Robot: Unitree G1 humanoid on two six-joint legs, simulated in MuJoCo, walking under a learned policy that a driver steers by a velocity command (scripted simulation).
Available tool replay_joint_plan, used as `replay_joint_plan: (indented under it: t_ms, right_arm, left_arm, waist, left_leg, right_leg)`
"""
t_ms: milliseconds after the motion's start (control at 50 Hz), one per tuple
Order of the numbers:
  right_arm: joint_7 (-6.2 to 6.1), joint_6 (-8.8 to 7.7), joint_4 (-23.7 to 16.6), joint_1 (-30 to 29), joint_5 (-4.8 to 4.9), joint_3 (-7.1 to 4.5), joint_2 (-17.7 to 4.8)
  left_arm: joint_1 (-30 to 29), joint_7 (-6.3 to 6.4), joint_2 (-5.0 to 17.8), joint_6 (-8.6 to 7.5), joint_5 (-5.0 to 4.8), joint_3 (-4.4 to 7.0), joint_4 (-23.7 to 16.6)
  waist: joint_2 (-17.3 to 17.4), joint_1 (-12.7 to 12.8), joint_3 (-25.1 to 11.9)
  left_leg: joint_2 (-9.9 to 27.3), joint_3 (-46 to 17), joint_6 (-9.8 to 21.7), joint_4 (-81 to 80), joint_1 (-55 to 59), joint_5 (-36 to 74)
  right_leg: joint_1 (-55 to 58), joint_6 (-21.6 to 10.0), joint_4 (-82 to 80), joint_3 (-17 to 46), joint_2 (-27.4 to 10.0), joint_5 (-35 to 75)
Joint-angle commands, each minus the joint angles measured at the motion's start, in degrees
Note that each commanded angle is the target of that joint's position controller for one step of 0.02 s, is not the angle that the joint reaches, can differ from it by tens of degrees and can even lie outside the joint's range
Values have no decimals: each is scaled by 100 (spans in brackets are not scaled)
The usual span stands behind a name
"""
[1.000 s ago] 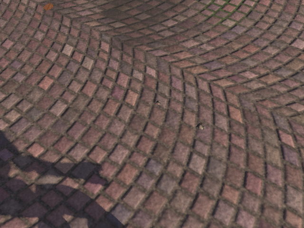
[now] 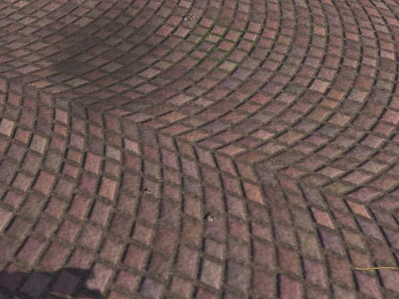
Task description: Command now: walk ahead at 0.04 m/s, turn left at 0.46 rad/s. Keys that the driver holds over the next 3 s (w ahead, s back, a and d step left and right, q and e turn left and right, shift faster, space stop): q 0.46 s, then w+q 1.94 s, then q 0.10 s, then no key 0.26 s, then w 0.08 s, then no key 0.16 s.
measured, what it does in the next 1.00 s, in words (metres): walks ahead, turning left: left foot, then right foot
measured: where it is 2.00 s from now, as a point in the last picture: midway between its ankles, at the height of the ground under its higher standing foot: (42, 283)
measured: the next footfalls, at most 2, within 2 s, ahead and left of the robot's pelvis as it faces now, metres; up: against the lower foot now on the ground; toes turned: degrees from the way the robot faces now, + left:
left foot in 0.12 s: +0.07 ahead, +0.12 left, +0.00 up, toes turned +8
right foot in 0.60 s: +0.12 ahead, -0.09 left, +0.00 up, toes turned +26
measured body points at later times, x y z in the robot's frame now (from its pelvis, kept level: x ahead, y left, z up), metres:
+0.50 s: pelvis +0.03 +0.03 +0.00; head +0.06 +0.06 +0.45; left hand +0.10 +0.35 -0.11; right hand +0.26 -0.20 -0.07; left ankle +0.03 +0.12 -0.74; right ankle +0.09 -0.12 -0.70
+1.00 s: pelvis +0.15 +0.10 -0.01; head +0.19 +0.12 +0.44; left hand -0.02 +0.34 -0.13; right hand +0.48 +0.04 -0.08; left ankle +0.19 +0.30 -0.71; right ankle +0.09 -0.11 -0.74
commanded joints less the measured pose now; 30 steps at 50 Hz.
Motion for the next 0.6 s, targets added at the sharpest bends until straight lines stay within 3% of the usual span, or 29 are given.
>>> replay_joint_plan:
  t_ms: [20, 80, 100, 120, 140, 160, 180, 200, 220, 240, 280, 360, 460, 540, 580, 600]
  right_arm:
    - [117, 28, -458, 296, -12, -75, -359]
    - [227, 51, -547, 371, -17, -143, -439]
    - [224, 42, -517, 463, -43, -189, -498]
    - [181, 22, -527, 571, -75, -272, -735]
    - [63, -10, -736, 569, -65, -411, -1424]
    - [137, -131, -927, 575, -255, -376, -1561]
    - [193, -250, -928, 503, -293, -339, -1383]
    - [180, -318, -943, 223, -189, -305, -1240]
    - [141, -310, -998, -48, -83, -246, -1036]
    - [94, -284, -1061, -237, -39, -204, -959]
    - [23, -258, -1162, -251, -81, -156, -869]
    - [-54, -213, -1213, -66, -29, -207, -953]
    - [-20, -115, -1336, -135, -41, -269, -1053]
    - [35, -89, -1361, -144, 45, -245, -980]
    - [20, -86, -1384, -293, 74, -199, -869]
    - [4, -114, -1416, -282, 67, -131, -632]
  left_arm:
    - [-460, 49, 954, -73, -76, 248, -343]
    - [-488, 35, 1062, 8, -207, 272, -234]
    - [-357, 34, 963, 39, -230, 252, -151]
    - [-47, 17, 757, 82, -167, 208, -8]
    - [117, -16, 445, 111, 95, 109, -121]
    - [-436, 37, 648, 97, 45, 156, -365]
    - [-645, 74, 852, 106, -82, 219, -386]
    - [-530, 108, 904, 121, -116, 257, -327]
    - [-409, 154, 912, 141, -63, 283, -193]
    - [-324, 173, 926, 153, -17, 298, -161]
    - [-172, 136, 836, 125, -51, 290, -109]
    - [-366, 104, 642, 78, -79, 202, -143]
    - [-417, 2, 686, 0, -126, 185, -148]
    - [-281, -141, 782, -149, -213, 217, -178]
    - [177, -182, 760, -252, -241, 258, -41]
    - [622, -157, 1004, -285, -185, 337, 58]
  waist:
    - [-1020, -128, -739]
    - [-831, -234, -681]
    - [-646, -230, -650]
    - [21, -175, -471]
    - [1877, 56, -375]
    - [1741, -265, -559]
    - [1107, -310, -564]
    - [799, -114, -488]
    - [528, 7, -532]
    - [606, 101, -561]
    - [608, 168, -780]
    - [564, 18, -820]
    - [745, -56, -697]
    - [857, -13, -644]
    - [743, 325, -518]
    - [356, 468, -661]
  left_leg:
    - [144, -77, 184, -562, 787, 408]
    - [-66, 229, 464, -1571, 1346, 807]
    - [-231, 278, 608, -1979, 1684, 1042]
    - [-87, -196, 832, -2631, 2030, 1799]
    - [1387, -2285, 1488, -3162, 2629, 3602]
    - [1916, -3301, 2419, -3549, 2262, 3431]
    - [1661, -2959, 2320, -3637, 2206, 2854]
    - [1374, -2555, 1981, -3564, 2171, 2472]
    - [1154, -2282, 1698, -3493, 2154, 2238]
    - [1028, -2092, 1604, -3472, 1989, 2403]
    - [844, -1917, 1592, -3436, 1997, 2716]
    - [746, -2061, 1622, -3340, 2372, 2512]
    - [660, -2536, 1708, -3281, 2011, 2037]
    - [432, -3078, 1670, -3515, 1632, -365]
    - [97, -3013, 1411, -3283, 1064, -1005]
    - [-194, -2664, 1093, -2573, 252, -1409]
  right_leg:
    - [202, -1243, -822, 810, -1611, 1207]
    - [222, -916, -359, 613, -1583, 596]
    - [77, -657, 10, 439, -1400, 47]
    - [-334, -241, 845, 62, -1036, -680]
    - [-1696, 414, 2886, -512, -171, -2592]
    - [-2289, 426, 4037, 541, 347, -3143]
    - [-2408, 312, 4460, 898, 235, -2728]
    - [-2450, 213, 4408, 1017, 125, -2167]
    - [-2394, 209, 4277, 1078, 38, -1753]
    - [-2189, 246, 4239, 1072, 58, -1455]
    - [-1881, 309, 4202, 1059, 185, -1082]
    - [-1837, 457, 3032, 1157, 291, -896]
    - [-1164, 474, 1973, 1210, 440, -1095]
    - [-438, 236, 993, 1087, 545, -1161]
    - [603, -5, -212, 979, 484, -526]
    - [1620, -283, -411, 1496, -187, -639]
Over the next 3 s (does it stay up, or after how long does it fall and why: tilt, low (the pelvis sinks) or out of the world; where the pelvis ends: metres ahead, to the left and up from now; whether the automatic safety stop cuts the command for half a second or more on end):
stays up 0.61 0.94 0.00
